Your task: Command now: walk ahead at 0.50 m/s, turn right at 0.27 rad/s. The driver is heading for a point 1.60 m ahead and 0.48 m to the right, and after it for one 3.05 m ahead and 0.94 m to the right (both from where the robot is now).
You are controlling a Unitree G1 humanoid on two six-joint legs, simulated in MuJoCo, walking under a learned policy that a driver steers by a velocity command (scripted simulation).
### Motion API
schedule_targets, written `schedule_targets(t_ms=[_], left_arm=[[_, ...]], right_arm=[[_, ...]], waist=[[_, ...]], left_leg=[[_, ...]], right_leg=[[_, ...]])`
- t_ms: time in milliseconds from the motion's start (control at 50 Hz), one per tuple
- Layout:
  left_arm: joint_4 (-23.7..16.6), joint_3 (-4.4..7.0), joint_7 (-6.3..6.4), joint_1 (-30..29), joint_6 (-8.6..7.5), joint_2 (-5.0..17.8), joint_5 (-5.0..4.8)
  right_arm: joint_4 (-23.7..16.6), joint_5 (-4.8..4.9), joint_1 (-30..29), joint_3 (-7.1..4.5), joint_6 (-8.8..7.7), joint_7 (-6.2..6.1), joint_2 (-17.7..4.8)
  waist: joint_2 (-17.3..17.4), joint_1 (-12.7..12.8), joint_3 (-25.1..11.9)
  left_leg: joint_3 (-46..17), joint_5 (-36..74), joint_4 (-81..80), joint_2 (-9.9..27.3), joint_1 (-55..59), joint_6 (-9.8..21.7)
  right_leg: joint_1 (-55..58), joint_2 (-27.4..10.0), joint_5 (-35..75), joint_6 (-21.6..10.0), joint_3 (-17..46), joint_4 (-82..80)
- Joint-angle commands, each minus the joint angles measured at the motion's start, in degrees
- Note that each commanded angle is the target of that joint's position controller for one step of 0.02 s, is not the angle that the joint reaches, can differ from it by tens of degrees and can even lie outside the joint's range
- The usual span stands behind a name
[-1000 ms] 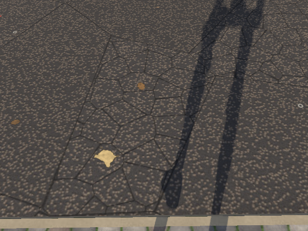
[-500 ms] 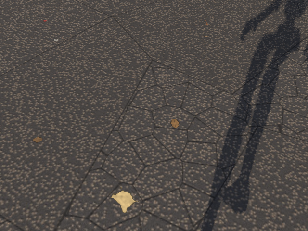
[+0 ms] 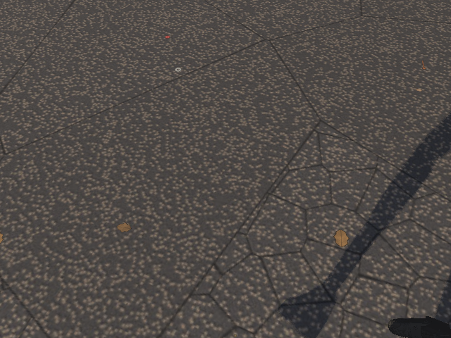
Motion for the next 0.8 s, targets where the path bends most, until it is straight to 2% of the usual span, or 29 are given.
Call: schedule_targets(t_ms=[20,40,80,120,140,160,180,200,220,240,260,280,300,320,340,380,420,480,540,580,620,640,660,680,700,720,740,780,800], left_arm=[[-3.4,1.84,0.86,-1.3,-0.72,7.6,0.42],[-3.8,1.7,0.37,-3.6,-0.54,7.1,-0.15],[-4.3,2.26,0.61,-3.8,-0.31,8.5,-0.5],[-3.4,2.04,1.66,-2.7,1.27,6.8,0.0],[-2.3,2.04,2.24,-1.9,2.56,6.5,0.59],[-1.7,2.24,2.31,-1.4,3.49,7.0,-0.15],[-1.1,2.44,2.09,-0.4,3.93,6.1,-1.53],[-0.6,2.16,2.11,6.8,3.99,1.8,-3.45],[-0.2,1.54,3.05,10.8,3.44,2.1,-4.38],[0.5,1.35,3.33,6.7,3.65,2.7,-2.64],[-2.0,0.82,2.67,3.4,4.11,2.0,-0.68],[-4.2,1.63,1.57,-8.2,4.03,5.1,1.16],[-5.3,1.95,0.14,-11.8,4.76,5.9,1.66],[-5.4,1.78,-1.25,-12.9,5.46,4.9,0.58],[-6.3,1.27,-2.21,-14.9,5.77,2.8,0.65],[-6.8,0.67,-2.94,-16.7,5.57,1.0,0.8],[-8.2,-0.11,-3.26,-20.5,5.0,-0.1,0.19],[-10.8,-0.86,-4.28,-29.0,4.87,-0.4,-0.23],[-12.5,-1.05,-4.74,-34.0,4.86,-0.1,-0.1],[-12.7,-0.82,-4.32,-33.7,4.77,0.6,0.24],[-10.9,0.09,-3.66,-26.6,4.42,2.4,0.49],[-8.4,1.22,-2.97,-18.0,3.97,4.4,0.93],[-7.2,2.97,-1.96,-11.8,3.9,10.1,1.27],[-9.0,3.92,-1.77,-12.8,4.93,15.2,-0.14],[-8.5,3.76,-1.16,-11.5,5.98,13.7,-0.88],[-7.7,3.24,-0.64,-14.3,5.96,11.9,-1.06],[-7.4,2.64,-0.58,-17.0,5.57,9.3,-1.14],[-8.1,2.08,-0.57,-20.8,4.42,7.4,-1.31],[-8.1,2.08,-0.77,-20.1,3.73,7.6,-1.39]], right_arm=[[-6.8,1.14,-11.6,-0.25,-2.27,0.92,-2.8],[-5.6,1.65,-9.0,0.08,-2.1,1.57,-1.3],[-3.5,1.26,-4.8,-0.11,-1.47,1.73,-2.3],[-0.5,0.54,0.5,-0.67,-1.66,0.32,-4.1],[2.4,0.47,6.2,-1.13,-2.04,-0.61,-4.6],[5.2,-0.23,14.8,-1.78,-2.36,-1.41,-5.9],[8.0,-1.16,23.6,-2.65,-2.66,-1.57,-7.8],[8.7,-1.73,29.3,-2.06,-3.49,-0.75,-9.0],[8.4,0.46,30.7,-2.2,-3.27,0.05,-8.5],[7.6,1.06,29.1,-2.49,-2.76,0.16,-7.6],[7.3,1.08,24.8,-3.4,-2.61,-0.82,-10.9],[4.0,1.71,16.3,-1.42,-3.35,-1.42,-4.9],[4.7,1.57,14.6,-1.27,-4.22,-1.91,-5.3],[5.9,1.47,14.1,-1.02,-4.59,-2.17,-4.5],[6.9,1.48,14.7,-1.07,-5.2,-2.67,-4.4],[8.2,1.66,17.3,-0.67,-5.61,-3.29,-2.9],[8.5,2.1,18.8,-0.3,-5.27,-3.25,-1.4],[9.1,2.21,22.1,-0.52,-4.3,-3.5,-2.6],[10.4,1.71,25.7,-0.86,-3.5,-3.86,-4.4],[10.7,1.52,26.8,-1.14,-2.89,-4.13,-6.1],[11.0,1.19,27.9,-1.49,-1.77,-4.27,-8.0],[10.6,1.24,27.9,-1.49,-1.41,-4.07,-8.3],[8.5,1.09,28.5,-0.97,-1.47,-3.67,-5.8],[3.4,1.71,25.9,-0.68,-1.9,-2.35,-3.1],[1.7,0.62,17.0,-1.56,-2.36,-2.24,-7.6],[1.0,1.47,15.8,-1.16,-2.93,-2.14,-6.1],[2.2,1.57,17.6,-1.03,-3.1,-2.34,-5.3],[3.2,-0.01,20.9,-0.85,-1.09,-2.35,-4.1],[3.1,-0.21,20.8,-0.9,-0.18,-2.19,-3.9]], waist=[[-3.8,0.1,4.5],[-3.5,-0.9,2.8],[-5.0,-1.6,2.1],[-4.1,-2.9,3.0],[-1.8,-5.4,1.1],[1.7,-9.3,-2.0],[5.3,-12.9,-5.6],[10.9,-9.3,-13.7],[12.9,-8.2,-19.5],[10.3,-9.6,-17.9],[16.5,-7.6,-16.6],[6.8,-7.8,-7.8],[8.6,-6.6,-2.3],[5.8,-4.3,2.8],[6.0,-3.4,4.1],[5.9,-3.4,2.0],[5.2,-4.1,1.4],[3.3,-6.5,2.1],[1.4,-7.9,3.0],[1.4,-7.7,0.7],[2.1,-4.9,-4.8],[0.5,-1.2,-9.3],[-6.4,0.3,-15.3],[-16.3,-2.1,-19.2],[-5.0,0.7,-12.4],[-4.5,-1.8,-5.5],[-1.2,-5.3,-0.6],[-2.4,-9.4,-0.7],[-2.7,-9.7,-1.9]], left_leg=[[0.4,15.6,-15.7,-0.4,1.4,-1.3],[1.5,21.8,-18.0,-1.4,13.9,-1.0],[0.2,23.9,-18.3,-0.8,21.1,-1.2],[-1.8,23.1,-26.4,1.9,21.4,-1.6],[-0.8,25.0,-30.8,2.4,25.3,-1.6],[2.3,25.8,-33.6,1.5,35.6,-2.1],[-1.3,25.9,-30.0,5.8,49.3,-1.2],[-3.2,53.5,-5.7,13.1,65.7,-3.0],[-10.0,54.7,-2.3,20.2,71.0,-1.7],[-13.2,34.6,-7.9,19.8,63.5,0.3],[-23.9,-3.4,-19.5,23.5,52.6,6.3],[-17.2,-13.8,-26.9,19.9,37.7,5.7],[-17.7,-9.6,-28.3,20.4,27.3,7.2],[-11.5,-5.1,-31.3,16.7,19.1,6.6],[-7.9,-3.2,-32.2,14.3,16.4,6.8],[-4.6,5.0,-31.7,13.6,20.4,8.2],[1.4,9.7,-31.6,11.9,23.6,7.2],[6.3,8.3,-33.4,11.2,27.7,5.3],[9.9,14.0,-31.7,11.3,34.7,4.0],[12.7,28.3,-25.1,11.1,39.5,3.7],[14.9,36.5,-10.4,11.4,40.5,3.9],[16.3,30.0,2.6,10.9,34.2,2.8],[16.8,1.8,20.6,8.2,20.7,0.8],[10.0,-36.7,38.9,-5.3,-2.8,-2.4],[2.2,-31.7,38.1,-2.3,-11.2,-1.8],[1.9,-27.4,33.7,0.0,-11.4,-1.6],[2.0,-25.2,26.6,1.9,-6.5,-1.7],[1.8,-24.1,20.5,2.9,3.3,-2.8],[2.3,-23.2,19.6,2.3,5.0,-3.2]], right_leg=[[-4.9,-10.1,5.9,-9.5,13.9,-3.9],[-13.1,-8.2,3.0,-7.9,11.5,-2.3],[-15.0,-8.2,-0.8,-6.9,12.0,2.5],[-8.1,-6.8,1.0,-6.6,12.1,14.2],[-5.8,-5.5,5.1,-6.6,10.9,25.0],[-9.4,-2.7,8.3,-6.2,8.0,38.8],[-20.9,0.7,-9.6,-6.0,6.9,57.0],[-36.8,2.3,-29.3,-4.6,6.5,75.6],[-46.7,-1.7,-23.0,-4.8,7.2,77.6],[-50.2,-3.4,-16.2,-4.5,4.9,80.3],[-52.5,-4.1,-8.0,-3.3,1.7,84.1],[-49.6,-7.1,4.1,-3.0,3.0,70.3],[-44.5,-8.2,6.4,-2.2,3.5,65.3],[-40.2,-9.2,9.7,-0.8,3.9,56.7],[-37.7,-8.5,13.3,0.5,4.0,50.1],[-37.6,-8.0,16.7,0.8,3.3,43.8],[-36.3,-7.5,20.5,-0.5,1.5,33.1],[-33.2,-5.8,24.8,-2.9,-3.4,21.9],[-32.0,-4.4,20.7,-5.4,-6.4,16.2],[-28.1,-1.3,14.1,-7.1,-9.0,13.7],[-17.9,2.7,7.9,-9.3,-10.1,10.9],[-5.5,3.1,9.4,-11.4,-7.9,6.6],[8.2,-9.7,3.6,-15.2,9.4,4.1],[21.2,-24.3,2.8,-24.2,43.6,-5.6],[18.3,-22.4,6.1,-22.2,38.1,-8.1],[11.0,-21.0,11.6,-20.4,30.1,-8.3],[1.8,-17.7,20.3,-17.6,24.1,-9.3],[-7.4,-12.3,28.3,-15.1,16.8,-10.4],[-8.7,-11.1,31.1,-15.2,16.0,-10.5]])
